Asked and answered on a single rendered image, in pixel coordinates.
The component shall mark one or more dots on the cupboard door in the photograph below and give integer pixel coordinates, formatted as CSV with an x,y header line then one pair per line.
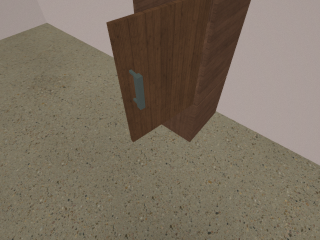
x,y
164,44

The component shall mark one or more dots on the handle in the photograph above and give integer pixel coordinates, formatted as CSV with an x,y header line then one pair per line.
x,y
139,89

